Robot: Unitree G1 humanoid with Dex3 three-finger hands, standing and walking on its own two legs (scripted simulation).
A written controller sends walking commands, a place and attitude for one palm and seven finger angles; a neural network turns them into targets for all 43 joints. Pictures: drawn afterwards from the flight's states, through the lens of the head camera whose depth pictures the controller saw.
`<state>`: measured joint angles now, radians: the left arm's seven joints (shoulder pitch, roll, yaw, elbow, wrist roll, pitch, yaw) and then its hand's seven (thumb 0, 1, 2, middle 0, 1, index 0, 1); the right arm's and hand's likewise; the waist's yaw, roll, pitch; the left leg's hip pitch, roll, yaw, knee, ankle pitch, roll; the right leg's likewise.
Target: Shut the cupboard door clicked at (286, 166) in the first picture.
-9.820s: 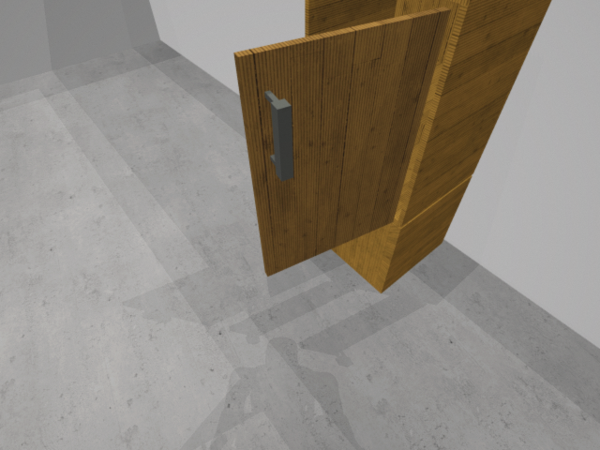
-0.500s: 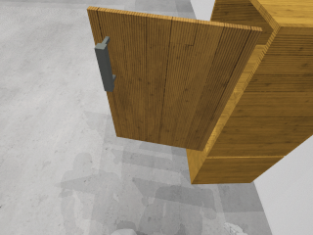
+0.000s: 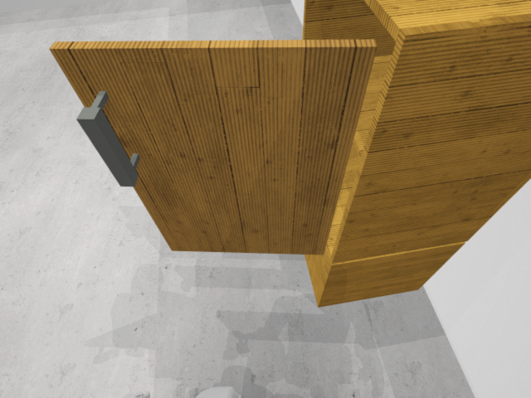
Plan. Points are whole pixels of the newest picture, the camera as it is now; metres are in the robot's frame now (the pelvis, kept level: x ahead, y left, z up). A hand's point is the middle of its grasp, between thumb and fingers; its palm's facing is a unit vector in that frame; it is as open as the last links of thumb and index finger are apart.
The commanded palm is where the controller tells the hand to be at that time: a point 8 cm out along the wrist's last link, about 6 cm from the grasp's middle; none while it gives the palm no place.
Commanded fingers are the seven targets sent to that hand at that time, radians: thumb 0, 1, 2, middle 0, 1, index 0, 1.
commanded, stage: come to a stop and stand still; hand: left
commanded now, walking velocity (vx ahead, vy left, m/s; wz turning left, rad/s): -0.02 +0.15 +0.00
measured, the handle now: (116, 141) +0.47 +0.26 +0.11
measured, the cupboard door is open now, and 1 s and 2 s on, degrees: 78 78 78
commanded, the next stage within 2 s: look again from close up in 0.70 s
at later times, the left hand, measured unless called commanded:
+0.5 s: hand out of the picture -0.03 +0.26 -0.17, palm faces +0.04 -0.96 -0.27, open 7.4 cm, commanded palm none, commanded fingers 0.00 0.90 0.90 -0.20 -0.30 -0.20 -0.30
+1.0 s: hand out of the picture -0.02 +0.22 -0.17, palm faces -0.02 -0.98 -0.20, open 7.4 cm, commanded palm none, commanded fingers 0.00 0.90 0.90 -0.20 -0.30 -0.20 -0.30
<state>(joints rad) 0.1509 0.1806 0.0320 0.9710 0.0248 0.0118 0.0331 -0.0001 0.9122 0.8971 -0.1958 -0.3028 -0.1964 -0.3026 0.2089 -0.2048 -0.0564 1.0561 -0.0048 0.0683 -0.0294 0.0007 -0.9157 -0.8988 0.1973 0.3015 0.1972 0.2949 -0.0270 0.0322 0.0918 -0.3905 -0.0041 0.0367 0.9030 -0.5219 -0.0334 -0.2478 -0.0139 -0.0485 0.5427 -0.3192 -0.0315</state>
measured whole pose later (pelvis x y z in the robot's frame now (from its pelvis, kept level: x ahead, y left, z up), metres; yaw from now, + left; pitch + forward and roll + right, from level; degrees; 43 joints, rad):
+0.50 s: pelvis -0.04 +0.07 +0.00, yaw +0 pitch -2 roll +0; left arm 0.28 0.19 0.00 1.00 0.03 0.04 0.03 0.00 0.91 0.90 -0.20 -0.30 -0.20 -0.30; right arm 0.20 -0.19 0.00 0.92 -0.01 0.01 -0.01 -0.01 -0.94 -0.90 0.20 0.30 0.20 0.30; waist 0.03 0.04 0.04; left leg -0.22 -0.05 0.10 0.54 -0.29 0.08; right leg -0.26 -0.07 0.02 0.56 -0.28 0.00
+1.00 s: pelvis -0.03 +0.05 +0.01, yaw +0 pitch +0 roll +1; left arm 0.26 0.16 -0.03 1.08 0.02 0.00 0.02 0.00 0.91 0.90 -0.20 -0.30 -0.20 -0.30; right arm 0.27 -0.19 0.02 1.08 -0.01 -0.01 -0.01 0.00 -0.91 -0.90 0.20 0.30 0.20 0.29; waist 0.00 0.01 0.05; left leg -0.18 -0.04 0.10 0.42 -0.24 0.05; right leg -0.23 -0.05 0.04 0.48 -0.24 0.04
